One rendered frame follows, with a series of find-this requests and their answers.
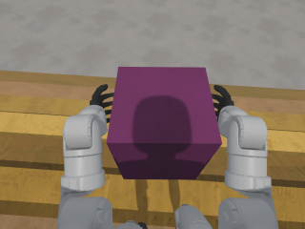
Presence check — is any robot right forearm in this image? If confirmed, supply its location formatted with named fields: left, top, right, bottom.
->
left=217, top=105, right=279, bottom=229

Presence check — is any left robot upper arm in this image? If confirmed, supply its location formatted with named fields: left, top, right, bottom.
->
left=57, top=197, right=113, bottom=229

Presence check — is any left robot hand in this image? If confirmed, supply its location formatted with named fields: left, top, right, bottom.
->
left=90, top=84, right=114, bottom=123

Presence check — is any right robot hand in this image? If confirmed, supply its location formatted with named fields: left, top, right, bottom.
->
left=212, top=85, right=234, bottom=122

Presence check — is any right robot upper arm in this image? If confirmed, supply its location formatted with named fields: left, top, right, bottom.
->
left=217, top=198, right=278, bottom=229

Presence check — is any robot left forearm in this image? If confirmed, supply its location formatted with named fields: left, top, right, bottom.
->
left=56, top=105, right=108, bottom=229

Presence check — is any carton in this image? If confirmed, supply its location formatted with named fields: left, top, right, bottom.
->
left=106, top=67, right=222, bottom=180

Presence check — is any right robot thigh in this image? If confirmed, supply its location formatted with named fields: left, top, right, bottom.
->
left=174, top=205, right=213, bottom=229

